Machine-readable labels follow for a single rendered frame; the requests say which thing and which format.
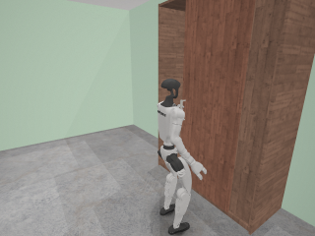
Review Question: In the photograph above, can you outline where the right robot forearm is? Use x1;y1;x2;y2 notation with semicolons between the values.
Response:
174;137;196;166

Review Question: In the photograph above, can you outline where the humanoid robot torso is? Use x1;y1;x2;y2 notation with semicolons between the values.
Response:
157;103;180;163

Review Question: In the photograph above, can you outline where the wardrobe door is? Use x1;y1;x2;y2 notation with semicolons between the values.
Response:
228;0;288;225
180;0;256;212

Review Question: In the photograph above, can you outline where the right robot upper arm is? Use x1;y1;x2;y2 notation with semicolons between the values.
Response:
170;107;185;146

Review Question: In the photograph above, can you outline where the robot right hand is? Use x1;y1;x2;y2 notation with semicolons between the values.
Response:
191;161;207;180

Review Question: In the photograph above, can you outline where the handle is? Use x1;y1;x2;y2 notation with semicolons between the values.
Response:
180;99;186;121
245;115;253;145

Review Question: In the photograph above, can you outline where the right robot thigh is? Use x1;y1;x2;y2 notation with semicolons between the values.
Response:
169;154;192;200

